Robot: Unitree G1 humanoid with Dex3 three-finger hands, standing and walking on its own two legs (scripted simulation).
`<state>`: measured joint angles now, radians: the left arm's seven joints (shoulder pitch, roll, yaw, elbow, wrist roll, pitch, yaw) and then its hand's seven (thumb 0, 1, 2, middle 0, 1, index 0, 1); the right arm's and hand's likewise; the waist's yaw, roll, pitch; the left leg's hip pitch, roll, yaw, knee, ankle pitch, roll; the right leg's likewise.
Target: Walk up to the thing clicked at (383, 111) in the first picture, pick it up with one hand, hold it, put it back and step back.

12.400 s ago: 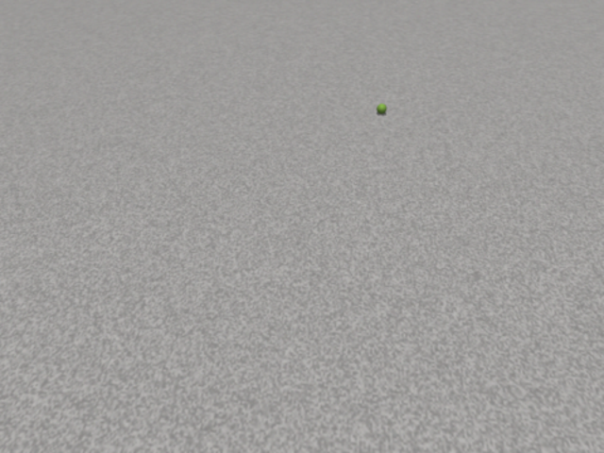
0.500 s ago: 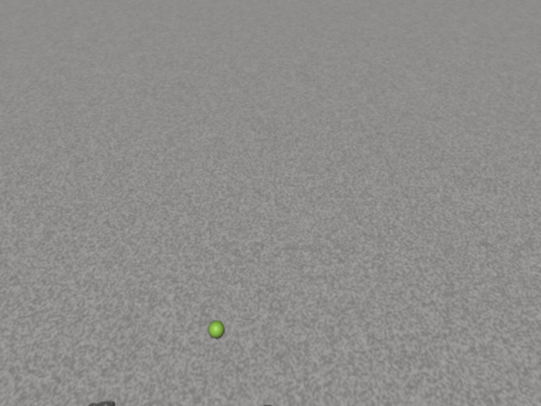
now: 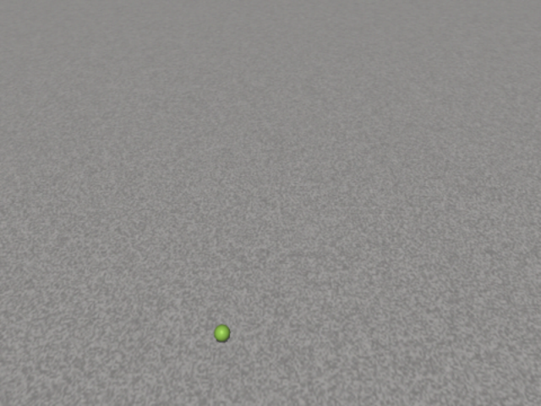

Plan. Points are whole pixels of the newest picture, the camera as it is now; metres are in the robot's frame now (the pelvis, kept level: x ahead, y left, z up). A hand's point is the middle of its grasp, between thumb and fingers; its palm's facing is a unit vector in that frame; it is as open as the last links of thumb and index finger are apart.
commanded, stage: stand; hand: left
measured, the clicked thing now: (222, 332) +0.52 +0.21 -0.75
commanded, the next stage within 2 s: walk up in 1.92 s
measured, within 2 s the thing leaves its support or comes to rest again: neither
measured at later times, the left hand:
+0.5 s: hand out of the picture +0.11 +0.25 -0.15, palm faces -0.02 -0.94 -0.33, open 7.4 cm
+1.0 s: hand out of the picture +0.11 +0.25 -0.15, palm faces -0.01 -0.94 -0.34, open 7.4 cm
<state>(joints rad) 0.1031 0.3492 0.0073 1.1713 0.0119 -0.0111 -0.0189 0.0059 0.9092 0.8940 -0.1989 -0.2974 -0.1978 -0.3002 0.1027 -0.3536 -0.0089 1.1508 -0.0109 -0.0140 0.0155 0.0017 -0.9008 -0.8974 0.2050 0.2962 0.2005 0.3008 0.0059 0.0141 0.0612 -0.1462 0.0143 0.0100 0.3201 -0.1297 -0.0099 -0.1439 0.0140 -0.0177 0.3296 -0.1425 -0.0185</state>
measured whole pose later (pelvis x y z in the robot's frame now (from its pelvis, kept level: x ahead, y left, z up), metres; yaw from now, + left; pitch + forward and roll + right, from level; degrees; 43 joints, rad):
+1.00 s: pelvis +0.04 +0.00 +0.00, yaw +0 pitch -1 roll +0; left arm 0.09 0.34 0.00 1.15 0.01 -0.01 -0.01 0.01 0.91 0.89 -0.20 -0.30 -0.20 -0.30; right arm 0.09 -0.36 0.00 1.15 -0.01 -0.02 0.00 0.00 -0.90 -0.90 0.20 0.30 0.20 0.30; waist 0.00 0.01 0.05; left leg -0.11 0.01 0.00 0.30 -0.17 -0.01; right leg -0.10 0.01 -0.02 0.30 -0.18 -0.02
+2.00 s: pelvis +0.04 +0.00 +0.00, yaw +0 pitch -2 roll +0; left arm 0.14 0.36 0.04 1.11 0.03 0.00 -0.03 0.01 0.91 0.89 -0.20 -0.30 -0.20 -0.30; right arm 0.14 -0.35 -0.02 1.10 -0.02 -0.03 0.01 0.00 -0.90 -0.90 0.21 0.30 0.20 0.30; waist 0.01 0.00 0.04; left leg -0.12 0.01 0.01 0.37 -0.22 0.01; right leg -0.12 0.01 -0.02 0.40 -0.25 -0.03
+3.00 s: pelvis +0.11 -0.03 +0.00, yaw +0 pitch -3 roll +0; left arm 0.05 0.37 0.01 1.08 0.00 -0.01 0.00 0.01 0.91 0.89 -0.20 -0.30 -0.20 -0.30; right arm 0.03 -0.36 -0.01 1.05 0.01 0.01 0.01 0.00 -0.90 -0.90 0.20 0.30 0.20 0.30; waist 0.02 0.02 0.10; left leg -0.17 0.00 -0.03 0.41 -0.19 0.00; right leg -0.10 -0.02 -0.03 0.40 -0.24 0.01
